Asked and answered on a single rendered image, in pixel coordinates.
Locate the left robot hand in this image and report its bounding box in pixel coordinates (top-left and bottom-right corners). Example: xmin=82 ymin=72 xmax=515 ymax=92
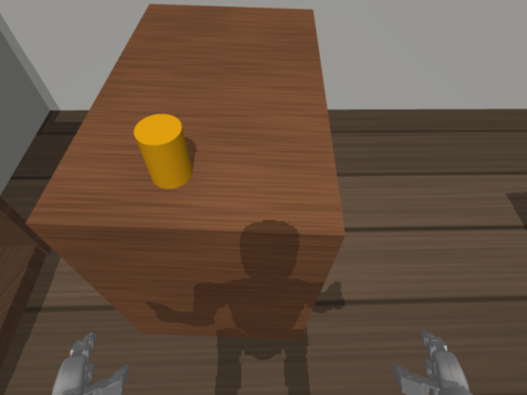
xmin=52 ymin=332 xmax=129 ymax=395

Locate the right robot hand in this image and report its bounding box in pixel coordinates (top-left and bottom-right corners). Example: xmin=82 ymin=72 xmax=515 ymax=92
xmin=392 ymin=330 xmax=469 ymax=395

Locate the bookshelf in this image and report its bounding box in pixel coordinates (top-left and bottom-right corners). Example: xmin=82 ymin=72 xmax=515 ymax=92
xmin=0 ymin=197 xmax=52 ymax=371

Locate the can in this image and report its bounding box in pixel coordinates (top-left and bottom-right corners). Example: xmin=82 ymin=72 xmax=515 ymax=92
xmin=134 ymin=114 xmax=192 ymax=189

